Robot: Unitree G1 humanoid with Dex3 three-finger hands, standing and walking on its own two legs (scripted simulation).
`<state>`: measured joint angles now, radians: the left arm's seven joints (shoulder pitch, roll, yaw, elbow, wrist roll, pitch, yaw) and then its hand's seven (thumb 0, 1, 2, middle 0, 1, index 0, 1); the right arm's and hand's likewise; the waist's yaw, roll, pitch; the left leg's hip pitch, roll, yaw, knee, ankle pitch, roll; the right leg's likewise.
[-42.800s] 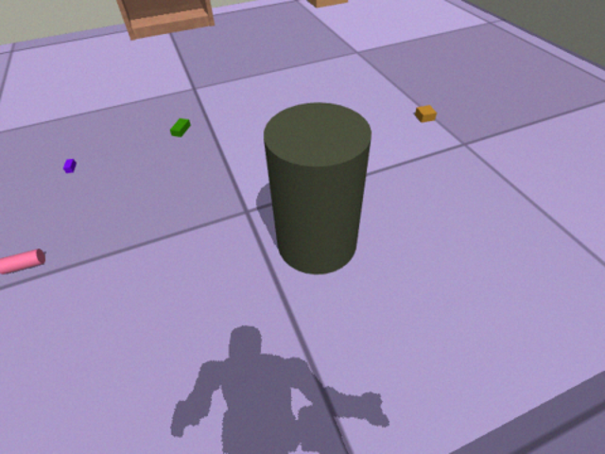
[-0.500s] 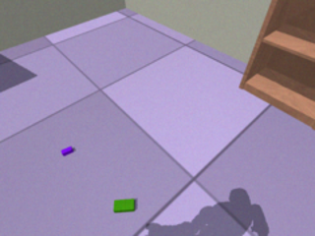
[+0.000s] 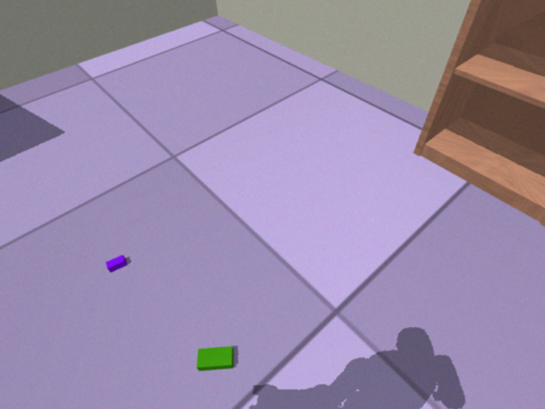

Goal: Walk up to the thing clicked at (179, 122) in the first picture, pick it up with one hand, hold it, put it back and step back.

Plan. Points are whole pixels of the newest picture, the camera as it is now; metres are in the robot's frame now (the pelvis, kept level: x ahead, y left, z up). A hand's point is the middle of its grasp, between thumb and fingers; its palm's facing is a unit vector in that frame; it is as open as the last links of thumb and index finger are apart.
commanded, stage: rise first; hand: left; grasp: from above
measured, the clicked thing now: (215, 358) +0.41 +0.24 -0.76
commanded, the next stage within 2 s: none
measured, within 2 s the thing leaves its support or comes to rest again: neither
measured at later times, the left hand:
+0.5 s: hand out of the picture +0.13 +0.26 -0.20, palm faces -0.10 -0.91 -0.39, open 12.7 cm
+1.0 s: hand out of the picture +0.12 +0.27 -0.27, palm faces -0.26 -0.82 -0.51, open 14.2 cm
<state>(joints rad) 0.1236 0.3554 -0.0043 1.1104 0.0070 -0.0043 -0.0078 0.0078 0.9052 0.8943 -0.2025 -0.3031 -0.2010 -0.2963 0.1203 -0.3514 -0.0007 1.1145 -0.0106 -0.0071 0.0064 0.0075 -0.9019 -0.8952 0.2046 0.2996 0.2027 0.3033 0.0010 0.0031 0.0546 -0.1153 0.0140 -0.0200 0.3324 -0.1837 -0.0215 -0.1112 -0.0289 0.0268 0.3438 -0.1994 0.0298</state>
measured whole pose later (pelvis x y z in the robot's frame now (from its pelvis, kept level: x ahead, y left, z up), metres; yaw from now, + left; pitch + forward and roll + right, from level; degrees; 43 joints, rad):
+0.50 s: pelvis -0.01 +0.01 -0.05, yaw +0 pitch +11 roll -1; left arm 0.05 0.32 0.14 0.86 0.18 0.13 -0.03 0.00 -0.24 0.93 -0.13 -0.97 -0.13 -0.96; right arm 0.24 -0.25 -0.04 0.66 0.02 -0.07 0.00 0.01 -0.89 -0.89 0.20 0.30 0.20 0.30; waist -0.03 0.01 -0.07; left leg -0.66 0.02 -0.03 0.86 -0.41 -0.02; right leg -0.63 -0.01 0.03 0.84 -0.41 0.03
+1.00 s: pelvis -0.02 +0.01 -0.13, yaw +0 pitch +23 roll -2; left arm 0.22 0.35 0.12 0.47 0.34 0.15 0.00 0.00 -0.55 0.97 -0.11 -1.04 -0.10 -1.04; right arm 0.16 -0.24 -0.03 0.53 0.00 -0.16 -0.01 0.01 -0.94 -0.91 0.21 0.30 0.20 0.30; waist -0.03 0.01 -0.15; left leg -1.15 0.01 -0.07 1.34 -0.59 -0.02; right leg -1.11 -0.01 0.01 1.30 -0.59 0.04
